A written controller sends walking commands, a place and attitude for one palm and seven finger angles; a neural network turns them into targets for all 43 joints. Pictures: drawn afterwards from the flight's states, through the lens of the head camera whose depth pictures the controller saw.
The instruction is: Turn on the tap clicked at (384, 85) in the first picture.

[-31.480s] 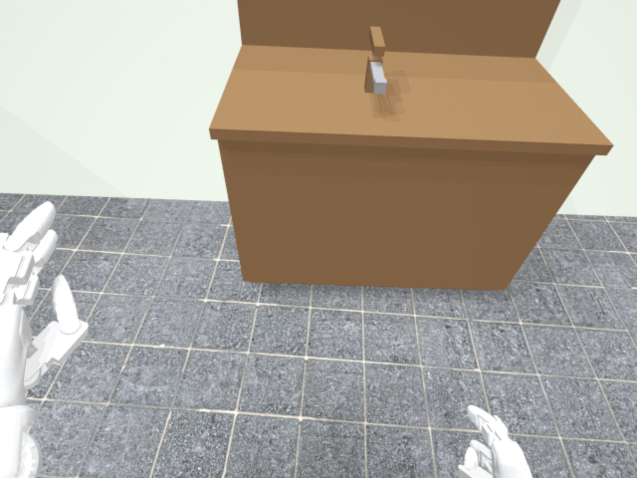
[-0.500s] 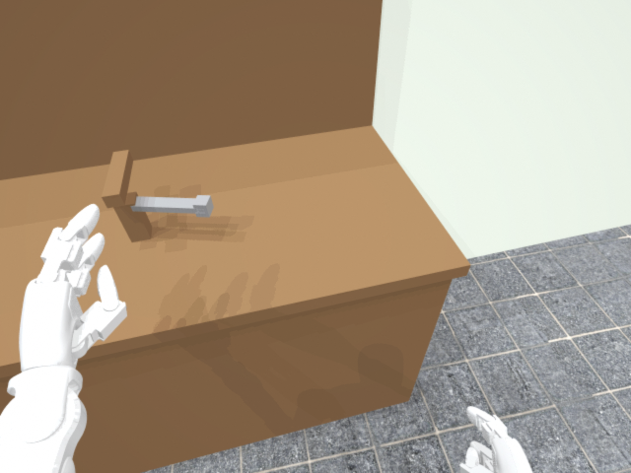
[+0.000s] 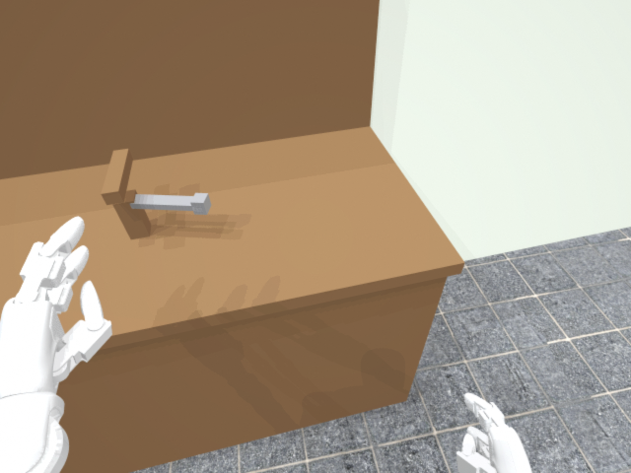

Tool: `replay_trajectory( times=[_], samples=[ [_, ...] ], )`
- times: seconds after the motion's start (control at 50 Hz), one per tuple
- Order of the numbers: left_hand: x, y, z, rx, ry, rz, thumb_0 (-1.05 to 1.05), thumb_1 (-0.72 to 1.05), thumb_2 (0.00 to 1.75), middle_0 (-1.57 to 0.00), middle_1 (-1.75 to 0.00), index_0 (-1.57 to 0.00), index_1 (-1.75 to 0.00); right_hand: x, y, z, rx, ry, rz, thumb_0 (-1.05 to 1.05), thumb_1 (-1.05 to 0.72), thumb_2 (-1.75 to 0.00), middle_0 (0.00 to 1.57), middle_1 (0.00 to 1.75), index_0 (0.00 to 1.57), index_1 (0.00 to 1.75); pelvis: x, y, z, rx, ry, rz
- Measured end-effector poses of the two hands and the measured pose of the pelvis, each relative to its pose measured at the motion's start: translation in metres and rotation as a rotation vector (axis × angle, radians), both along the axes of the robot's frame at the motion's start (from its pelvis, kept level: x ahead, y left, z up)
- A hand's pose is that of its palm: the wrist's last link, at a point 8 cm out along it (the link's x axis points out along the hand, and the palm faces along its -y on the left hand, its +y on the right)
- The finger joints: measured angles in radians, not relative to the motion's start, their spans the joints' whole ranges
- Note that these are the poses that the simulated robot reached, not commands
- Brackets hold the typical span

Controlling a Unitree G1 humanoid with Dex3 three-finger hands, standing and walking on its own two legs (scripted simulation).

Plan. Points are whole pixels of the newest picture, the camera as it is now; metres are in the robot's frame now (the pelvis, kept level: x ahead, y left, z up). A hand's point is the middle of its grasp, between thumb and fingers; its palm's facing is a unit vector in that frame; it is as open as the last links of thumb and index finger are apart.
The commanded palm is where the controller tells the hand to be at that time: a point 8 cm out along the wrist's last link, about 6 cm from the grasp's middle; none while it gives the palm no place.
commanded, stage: step back with the hand held close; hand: left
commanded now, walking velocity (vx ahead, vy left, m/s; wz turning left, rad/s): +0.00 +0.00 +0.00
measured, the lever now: (201, 203) +0.53 +0.29 +0.04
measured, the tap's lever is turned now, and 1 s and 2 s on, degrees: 72 72 72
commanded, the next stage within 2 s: stop stepping back and stand still in 1.32 s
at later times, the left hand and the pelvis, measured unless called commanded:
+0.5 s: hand (75, 343) +0.18 +0.27 +0.15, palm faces +0.35 -0.82 -0.45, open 7.4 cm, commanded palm +0.13 +0.30 +0.17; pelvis -0.03 +0.02 -0.01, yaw -1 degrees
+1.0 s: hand out of the picture +0.08 +0.29 +0.15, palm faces +0.49 -0.79 -0.38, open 7.4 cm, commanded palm +0.03 +0.33 +0.17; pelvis -0.11 +0.03 -0.02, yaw +5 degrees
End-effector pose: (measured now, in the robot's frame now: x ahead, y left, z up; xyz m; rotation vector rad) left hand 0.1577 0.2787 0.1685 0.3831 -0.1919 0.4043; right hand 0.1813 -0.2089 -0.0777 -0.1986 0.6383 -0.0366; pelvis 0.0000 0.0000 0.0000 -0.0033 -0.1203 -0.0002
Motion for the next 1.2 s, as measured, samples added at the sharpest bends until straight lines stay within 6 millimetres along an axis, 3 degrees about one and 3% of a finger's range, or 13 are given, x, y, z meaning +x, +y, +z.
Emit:
replay_trajectory(
  times=[0.12, 0.26, 0.42, 0.54, 0.76, 0.9, 1.08, 1.2],
  samples=[
    [0.003, 0.001, 0.005, 0.038, -0.007, -0.006, 0.02, 0.89, 0.90, -0.21, -0.30, -0.21, -0.30, -0.007, -0.007, -0.002, 0.004, 0.018, -0.021, 0.01, -0.91, -0.90, 0.20, 0.30, 0.20, 0.30, -0.002, -0.003, -0.001, -0.008, 0.032, 0.004],
    [0.009, 0.004, -0.010, 0.057, 0.080, -0.029, 0.02, 0.89, 0.90, -0.21, -0.30, -0.21, -0.30, -0.023, -0.022, -0.005, -0.029, 0.068, -0.090, 0.01, -0.91, -0.90, 0.20, 0.30, 0.20, 0.30, -0.009, 0.005, -0.002, -0.012, 0.103, -0.005],
    [-0.003, 0.014, -0.006, 0.109, 0.089, -0.068, 0.02, 0.89, 0.90, -0.21, -0.30, -0.22, -0.30, -0.045, -0.024, -0.006, -0.064, 0.104, -0.152, 0.01, -0.91, -0.90, 0.20, 0.30, 0.20, 0.30, -0.022, 0.018, -0.005, -0.003, 0.119, -0.010],
    [-0.022, 0.029, 0.001, 0.131, 0.038, -0.044, 0.02, 0.89, 0.90, -0.21, -0.30, -0.22, -0.30, -0.058, -0.009, -0.004, -0.057, 0.080, -0.143, 0.01, -0.91, -0.90, 0.20, 0.30, 0.20, 0.30, -0.040, 0.028, -0.008, -0.001, 0.108, -0.015],
    [-0.061, 0.042, -0.010, 0.134, -0.020, 0.010, 0.02, 0.89, 0.90, -0.21, -0.30, -0.22, -0.30, -0.083, 0.014, -0.010, -0.059, 0.063, -0.072, 0.01, -0.91, -0.90, 0.20, 0.30, 0.20, 0.30, -0.073, 0.034, -0.018, -0.012, 0.086, 0.043],
    [-0.102, 0.046, -0.001, 0.171, -0.075, 0.072, 0.02, 0.89, 0.90, -0.21, -0.30, -0.22, -0.30, -0.089, 0.016, -0.022, -0.060, 0.078, -0.019, 0.01, -0.91, -0.90, 0.20, 0.30, 0.20, 0.30, -0.089, 0.028, -0.026, -0.018, 0.087, 0.091],
    [-0.128, 0.058, -0.010, 0.113, -0.087, 0.034, 0.02, 0.89, 0.90, -0.21, -0.30, -0.22, -0.30, -0.111, 0.029, -0.011, -0.105, 0.050, -0.003, 0.01, -0.91, -0.90, 0.20, 0.30, 0.20, 0.30, -0.128, 0.041, -0.026, -0.027, 0.102, 0.096],
    [-0.148, 0.067, 0.006, 0.117, -0.093, 0.074, 0.02, 0.89, 0.90, -0.21, -0.30, -0.22, -0.30, -0.137, 0.044, -0.003, -0.047, 0.041, -0.013, 0.01, -0.91, -0.90, 0.20, 0.30, 0.20, 0.30, -0.146, 0.040, -0.014, -0.042, 0.138, 0.041]
  ],
)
